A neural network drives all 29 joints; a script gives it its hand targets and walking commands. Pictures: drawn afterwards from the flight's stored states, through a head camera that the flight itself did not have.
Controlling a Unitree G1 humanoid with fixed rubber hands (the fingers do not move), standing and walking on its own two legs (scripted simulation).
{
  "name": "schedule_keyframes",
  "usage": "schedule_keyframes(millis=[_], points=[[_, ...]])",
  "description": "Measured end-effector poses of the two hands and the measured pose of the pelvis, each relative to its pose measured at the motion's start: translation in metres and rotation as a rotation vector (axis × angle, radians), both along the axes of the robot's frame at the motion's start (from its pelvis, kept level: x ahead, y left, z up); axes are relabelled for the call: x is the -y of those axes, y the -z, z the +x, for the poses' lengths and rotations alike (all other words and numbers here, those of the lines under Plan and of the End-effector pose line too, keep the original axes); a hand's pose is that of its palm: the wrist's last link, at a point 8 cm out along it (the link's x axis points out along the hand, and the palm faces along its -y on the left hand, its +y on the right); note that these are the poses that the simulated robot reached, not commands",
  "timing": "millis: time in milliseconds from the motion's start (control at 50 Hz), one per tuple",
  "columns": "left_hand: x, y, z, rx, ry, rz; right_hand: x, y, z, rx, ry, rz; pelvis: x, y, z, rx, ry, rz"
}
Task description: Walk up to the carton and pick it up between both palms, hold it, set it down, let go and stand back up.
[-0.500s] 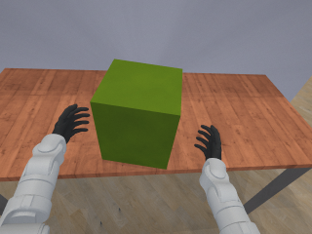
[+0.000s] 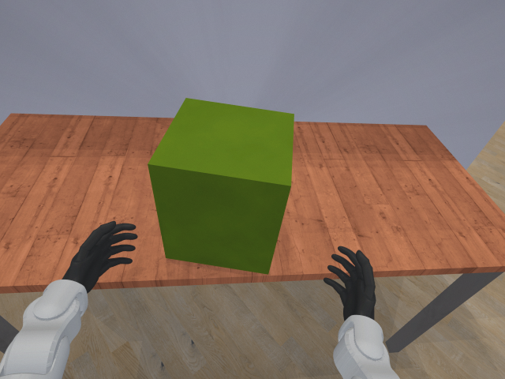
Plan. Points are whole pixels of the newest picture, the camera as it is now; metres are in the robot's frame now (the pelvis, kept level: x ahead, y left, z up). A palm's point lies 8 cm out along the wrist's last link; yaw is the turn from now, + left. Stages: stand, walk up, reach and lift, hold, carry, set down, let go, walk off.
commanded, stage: set down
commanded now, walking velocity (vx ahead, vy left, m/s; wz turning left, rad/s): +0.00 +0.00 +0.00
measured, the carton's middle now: (228, 188) +0.46 +0.01 +0.05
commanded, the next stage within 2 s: none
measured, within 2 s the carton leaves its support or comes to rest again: neither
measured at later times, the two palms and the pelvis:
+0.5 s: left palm (58, 306) +0.25 +0.25 +0.04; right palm (355, 328) +0.19 -0.16 +0.03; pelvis +0.02 +0.00 +0.00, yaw +0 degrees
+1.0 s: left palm (64, 330) +0.22 +0.25 +0.01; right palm (371, 325) +0.19 -0.19 +0.03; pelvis +0.03 +0.00 +0.00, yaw +0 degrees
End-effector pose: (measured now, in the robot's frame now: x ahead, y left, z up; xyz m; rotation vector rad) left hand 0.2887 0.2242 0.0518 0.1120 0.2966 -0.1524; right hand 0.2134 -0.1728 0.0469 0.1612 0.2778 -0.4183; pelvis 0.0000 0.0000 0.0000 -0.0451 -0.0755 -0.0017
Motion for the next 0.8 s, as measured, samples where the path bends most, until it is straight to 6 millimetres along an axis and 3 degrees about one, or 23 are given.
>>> schedule_keyframes(millis=[220, 420, 540, 800], points=[[-0.018, -0.007, -0.005, 0.007, -0.013, 0.021, 0.002, -0.006, -0.008, -0.063, -0.006, 0.003, 0.000, 0.000, 0.002, 0.000, 0.000, 0.000], [-0.024, 0.010, -0.030, -0.064, -0.005, 0.024, -0.005, 0.011, -0.026, -0.163, -0.007, 0.017, -0.002, 0.000, 0.018, -0.023, 0.000, -0.003], [-0.029, 0.016, -0.047, -0.080, -0.028, 0.030, -0.008, 0.012, -0.023, -0.143, -0.027, 0.015, -0.003, -0.001, 0.026, -0.033, 0.001, -0.004], [-0.026, 0.026, -0.055, -0.111, -0.062, 0.027, 0.006, 0.010, -0.023, -0.119, -0.060, -0.015, -0.001, -0.001, 0.027, -0.029, 0.002, -0.004]])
